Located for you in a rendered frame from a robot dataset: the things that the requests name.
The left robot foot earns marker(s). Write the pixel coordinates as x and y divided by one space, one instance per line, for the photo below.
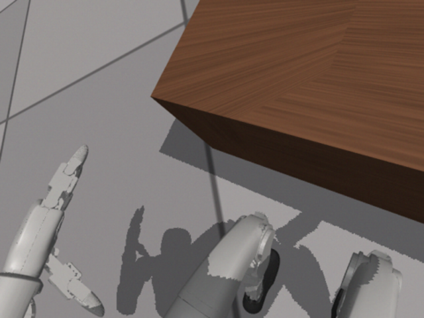
253 306

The left robot hand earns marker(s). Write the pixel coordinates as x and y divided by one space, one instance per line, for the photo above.
32 248

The left robot arm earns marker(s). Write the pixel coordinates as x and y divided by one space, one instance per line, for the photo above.
16 295

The right robot foot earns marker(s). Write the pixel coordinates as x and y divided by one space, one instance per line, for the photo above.
336 303

